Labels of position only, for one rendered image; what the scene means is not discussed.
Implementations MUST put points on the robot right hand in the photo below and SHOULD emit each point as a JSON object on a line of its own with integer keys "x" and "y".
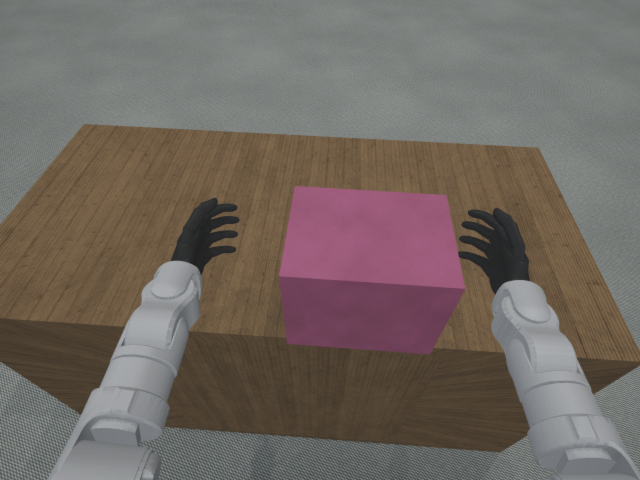
{"x": 506, "y": 253}

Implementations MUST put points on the robot left hand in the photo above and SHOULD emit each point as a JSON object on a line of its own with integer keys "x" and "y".
{"x": 195, "y": 240}

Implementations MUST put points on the robot left upper arm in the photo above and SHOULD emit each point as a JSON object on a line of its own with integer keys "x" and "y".
{"x": 93, "y": 460}

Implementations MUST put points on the pedestal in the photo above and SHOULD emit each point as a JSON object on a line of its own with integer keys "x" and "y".
{"x": 78, "y": 249}

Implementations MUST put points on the robot right forearm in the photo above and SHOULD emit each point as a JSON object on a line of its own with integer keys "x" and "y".
{"x": 568, "y": 433}

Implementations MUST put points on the robot left forearm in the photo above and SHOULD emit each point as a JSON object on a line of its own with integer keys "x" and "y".
{"x": 130, "y": 405}

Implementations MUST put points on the carton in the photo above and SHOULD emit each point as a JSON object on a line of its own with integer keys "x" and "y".
{"x": 370, "y": 270}

